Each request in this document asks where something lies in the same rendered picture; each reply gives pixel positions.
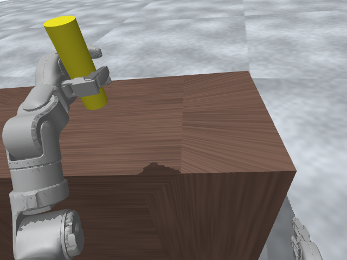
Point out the can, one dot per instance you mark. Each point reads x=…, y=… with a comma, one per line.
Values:
x=70, y=45

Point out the left robot arm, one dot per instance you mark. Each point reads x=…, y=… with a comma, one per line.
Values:
x=31, y=140

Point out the left robot hand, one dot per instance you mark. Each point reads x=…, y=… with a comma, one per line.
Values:
x=50, y=70

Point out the right robot hand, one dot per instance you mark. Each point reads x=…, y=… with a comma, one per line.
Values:
x=303, y=248

